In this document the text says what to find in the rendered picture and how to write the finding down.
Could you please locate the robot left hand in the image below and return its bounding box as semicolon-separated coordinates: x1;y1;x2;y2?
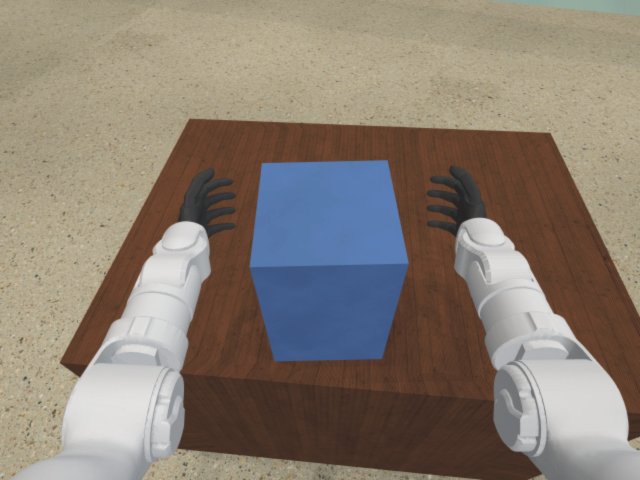
177;168;236;239

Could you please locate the robot right hand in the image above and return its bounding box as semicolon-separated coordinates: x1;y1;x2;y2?
427;165;488;237

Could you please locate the robot left upper arm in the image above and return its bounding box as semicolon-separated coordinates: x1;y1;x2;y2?
10;363;185;480

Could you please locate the pedestal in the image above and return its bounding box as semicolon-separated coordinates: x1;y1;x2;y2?
60;119;640;480

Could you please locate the carton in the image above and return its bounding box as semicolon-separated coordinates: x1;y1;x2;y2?
250;160;409;361

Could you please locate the robot left forearm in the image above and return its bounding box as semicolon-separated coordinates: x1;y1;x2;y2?
61;221;211;446

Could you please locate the robot right forearm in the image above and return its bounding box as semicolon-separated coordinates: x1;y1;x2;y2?
454;218;629;439

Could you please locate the robot right upper arm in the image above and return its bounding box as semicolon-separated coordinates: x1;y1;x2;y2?
493;359;640;480

